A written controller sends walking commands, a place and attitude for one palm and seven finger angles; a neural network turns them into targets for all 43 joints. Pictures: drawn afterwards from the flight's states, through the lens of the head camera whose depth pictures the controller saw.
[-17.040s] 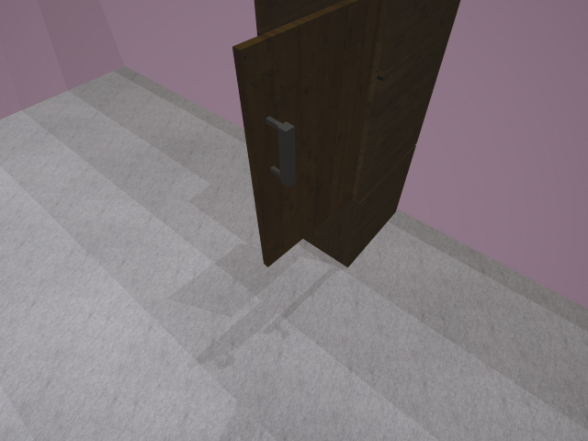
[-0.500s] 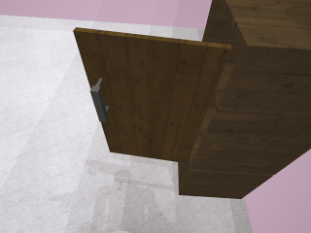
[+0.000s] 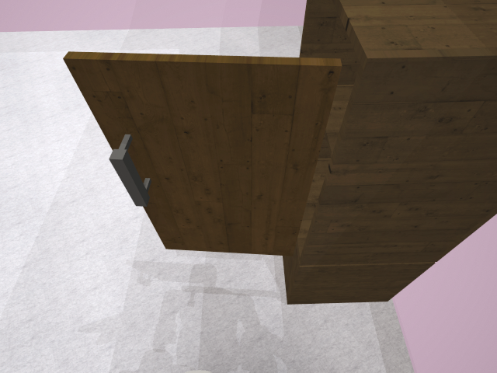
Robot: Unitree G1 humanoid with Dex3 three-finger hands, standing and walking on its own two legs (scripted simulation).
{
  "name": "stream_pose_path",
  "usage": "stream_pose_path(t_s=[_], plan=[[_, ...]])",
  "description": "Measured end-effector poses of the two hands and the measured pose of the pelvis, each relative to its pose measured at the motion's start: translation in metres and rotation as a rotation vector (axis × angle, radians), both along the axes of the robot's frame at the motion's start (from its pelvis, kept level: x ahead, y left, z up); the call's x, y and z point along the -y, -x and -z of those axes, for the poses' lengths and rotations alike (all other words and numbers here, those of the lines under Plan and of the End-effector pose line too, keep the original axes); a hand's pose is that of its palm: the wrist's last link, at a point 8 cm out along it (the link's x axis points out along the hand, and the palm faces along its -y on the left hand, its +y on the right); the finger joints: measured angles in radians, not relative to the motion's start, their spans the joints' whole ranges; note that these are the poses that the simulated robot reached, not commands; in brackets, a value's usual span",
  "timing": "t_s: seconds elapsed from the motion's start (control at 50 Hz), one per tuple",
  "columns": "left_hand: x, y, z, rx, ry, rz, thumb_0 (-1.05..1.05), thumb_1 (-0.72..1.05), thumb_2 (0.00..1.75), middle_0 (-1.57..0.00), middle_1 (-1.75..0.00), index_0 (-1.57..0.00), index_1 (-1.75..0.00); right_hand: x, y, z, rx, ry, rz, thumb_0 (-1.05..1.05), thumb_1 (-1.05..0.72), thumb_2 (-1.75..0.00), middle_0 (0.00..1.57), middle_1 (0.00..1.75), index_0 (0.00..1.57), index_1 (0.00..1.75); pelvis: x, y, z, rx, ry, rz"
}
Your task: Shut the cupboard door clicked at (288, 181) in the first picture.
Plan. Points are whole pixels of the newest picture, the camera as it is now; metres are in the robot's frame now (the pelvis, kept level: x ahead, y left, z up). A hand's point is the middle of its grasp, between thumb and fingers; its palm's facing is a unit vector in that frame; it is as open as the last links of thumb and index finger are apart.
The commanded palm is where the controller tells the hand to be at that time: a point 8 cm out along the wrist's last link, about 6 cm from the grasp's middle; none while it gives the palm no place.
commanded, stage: come to a stop and stand still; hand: left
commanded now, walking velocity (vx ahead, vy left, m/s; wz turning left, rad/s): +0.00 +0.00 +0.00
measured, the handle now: (135, 171) +0.43 +0.23 +0.05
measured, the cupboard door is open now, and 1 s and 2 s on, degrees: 85 85 85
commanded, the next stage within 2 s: look again from close up in 0.82 s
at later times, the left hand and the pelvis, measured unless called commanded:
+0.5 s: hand out of the picture +0.00 +0.20 -0.16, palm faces +0.01 -0.97 -0.24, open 7.4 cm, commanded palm none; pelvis -0.02 +0.02 +0.01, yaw +0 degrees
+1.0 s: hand out of the picture -0.02 +0.18 -0.16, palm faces +0.01 -0.98 -0.17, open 7.4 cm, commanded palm none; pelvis -0.01 +0.02 +0.01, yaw -1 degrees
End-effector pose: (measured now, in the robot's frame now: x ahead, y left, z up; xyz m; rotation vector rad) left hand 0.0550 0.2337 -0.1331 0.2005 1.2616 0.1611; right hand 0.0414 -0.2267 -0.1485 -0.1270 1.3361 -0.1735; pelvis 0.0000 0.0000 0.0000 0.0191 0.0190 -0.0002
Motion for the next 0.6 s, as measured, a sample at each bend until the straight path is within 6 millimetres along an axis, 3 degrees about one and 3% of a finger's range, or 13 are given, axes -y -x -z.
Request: stream_pose_path(t_s=[0.1,0.2,0.44,0.6], plan=[[0.01,-0.002,0.01,0.019,0.042,-0.017,0.0,0.92,0.9,-0.2,-0.3,-0.2,-0.3,0.0,0.011,-0.005,-0.015,0.021,-0.003,0.0,-0.92,-0.9,0.2,0.3,0.2,0.3,0.003,0.001,0.001,0.005,0.012,-0.006],[0.01,0.005,0.007,0.013,0.053,-0.035,0.0,0.93,0.9,-0.2,-0.3,-0.2,-0.3,0.0,0.026,-0.016,-0.038,0.03,-0.017,0.0,-0.93,-0.9,0.2,0.3,0.2,0.3,0.005,0.002,-0.007,0.023,0.003,0.001],[-0.005,0.057,-0.003,-0.062,0.001,-0.012,0.0,0.91,0.9,-0.2,-0.3,-0.2,-0.3,-0.014,0.045,-0.003,0.017,-0.019,0.0,0.0,-0.92,-0.9,0.2,0.3,0.2,0.3,-0.01,0.016,-0.005,0.042,0.03,0.006],[-0.02,0.071,-0.008,-0.067,-0.001,-0.019,0.0,0.91,0.9,-0.2,-0.3,-0.2,-0.3,-0.039,0.073,-0.001,-0.007,-0.06,-0.018,0.01,-0.93,-0.9,0.2,0.3,0.2,0.3,-0.022,0.023,-0.007,0.044,0.008,0.015]])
